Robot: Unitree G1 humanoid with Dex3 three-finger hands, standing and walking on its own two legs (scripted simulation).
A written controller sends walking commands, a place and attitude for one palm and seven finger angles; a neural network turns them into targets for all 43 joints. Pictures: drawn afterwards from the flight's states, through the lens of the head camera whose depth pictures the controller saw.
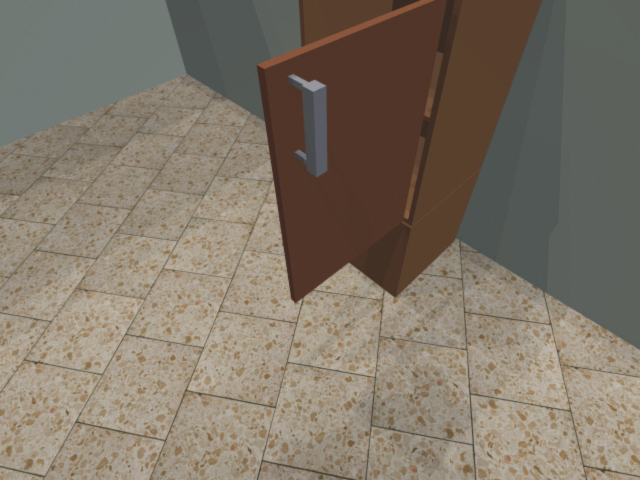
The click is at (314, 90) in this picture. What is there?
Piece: cupboard door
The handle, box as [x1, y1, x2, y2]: [288, 74, 326, 176]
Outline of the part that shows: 292,74 288,76 288,82 302,90 306,147 305,154 299,150 294,152 295,156 307,165 307,170 315,176 317,176 326,171 325,85 315,80 307,82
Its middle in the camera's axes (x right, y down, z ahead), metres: -0.02 -0.17 +0.60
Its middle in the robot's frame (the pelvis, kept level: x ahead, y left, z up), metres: +0.58 +0.05 +0.14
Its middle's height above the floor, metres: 0.92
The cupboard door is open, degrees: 88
